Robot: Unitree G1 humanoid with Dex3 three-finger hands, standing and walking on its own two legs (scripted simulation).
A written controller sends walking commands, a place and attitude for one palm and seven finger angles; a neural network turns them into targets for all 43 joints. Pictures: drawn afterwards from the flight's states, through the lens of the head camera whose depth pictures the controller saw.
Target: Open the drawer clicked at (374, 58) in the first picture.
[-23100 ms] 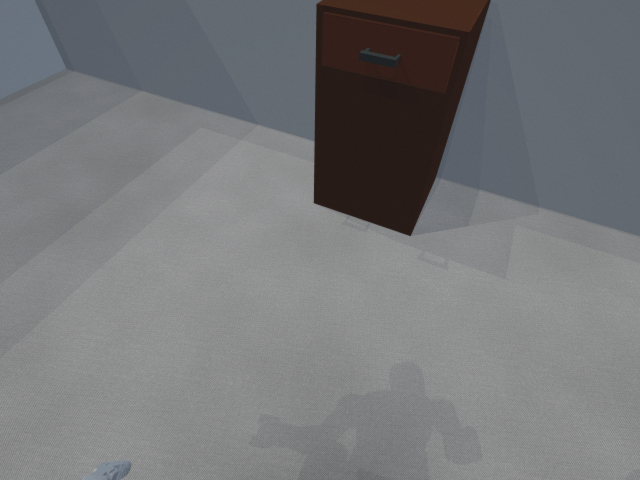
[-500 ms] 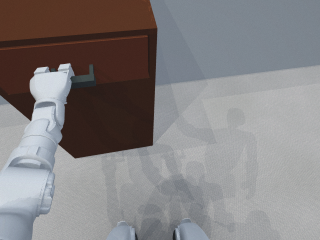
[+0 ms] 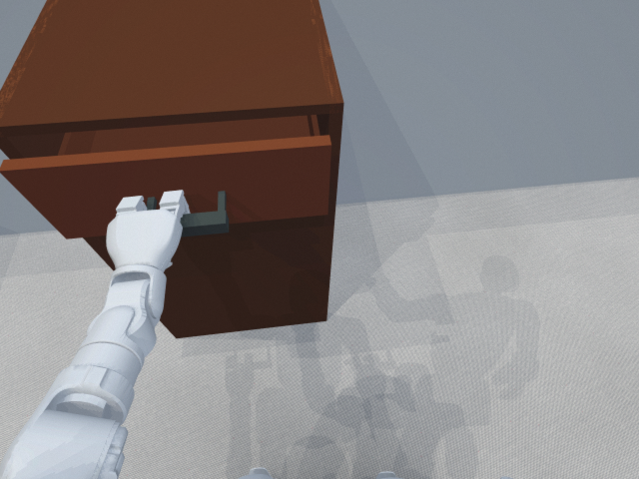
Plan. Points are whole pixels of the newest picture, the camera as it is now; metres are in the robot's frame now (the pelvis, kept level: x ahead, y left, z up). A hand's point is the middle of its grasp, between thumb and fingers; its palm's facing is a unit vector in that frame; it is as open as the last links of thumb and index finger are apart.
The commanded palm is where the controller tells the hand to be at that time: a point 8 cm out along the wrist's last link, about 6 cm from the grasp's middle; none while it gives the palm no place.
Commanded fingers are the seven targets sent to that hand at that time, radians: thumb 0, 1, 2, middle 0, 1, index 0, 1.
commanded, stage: pull the drawer open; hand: left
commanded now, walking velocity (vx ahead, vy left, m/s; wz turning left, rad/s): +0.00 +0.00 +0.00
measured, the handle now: (186, 213) +0.47 +0.20 +0.01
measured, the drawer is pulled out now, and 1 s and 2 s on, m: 0.06 0.18 0.30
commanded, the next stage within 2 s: none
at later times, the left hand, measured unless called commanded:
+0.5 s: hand (157, 293) +0.35 +0.22 -0.01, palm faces -0.03 -0.05 -1.00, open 5.7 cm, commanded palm +0.32 +0.22 +0.04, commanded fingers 0.00 0.90 0.90 -0.40 -1.35 -0.40 -1.35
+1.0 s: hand (153, 339) +0.29 +0.21 -0.01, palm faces -0.02 -0.08 -1.00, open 5.6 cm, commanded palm +0.25 +0.21 +0.04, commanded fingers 0.00 0.90 0.90 -0.40 -1.35 -0.40 -1.35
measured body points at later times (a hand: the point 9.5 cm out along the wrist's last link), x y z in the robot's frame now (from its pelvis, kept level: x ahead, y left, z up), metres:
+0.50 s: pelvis +0.00 -0.01 +0.01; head +0.06 -0.02 +0.45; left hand +0.35 +0.22 +0.04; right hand +0.11 -0.27 -0.12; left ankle -0.02 +0.11 -0.70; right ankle -0.02 -0.14 -0.70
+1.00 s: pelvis +0.00 -0.02 +0.01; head +0.04 -0.03 +0.46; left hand +0.29 +0.21 +0.04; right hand +0.15 -0.27 -0.10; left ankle -0.02 +0.11 -0.70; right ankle -0.02 -0.14 -0.70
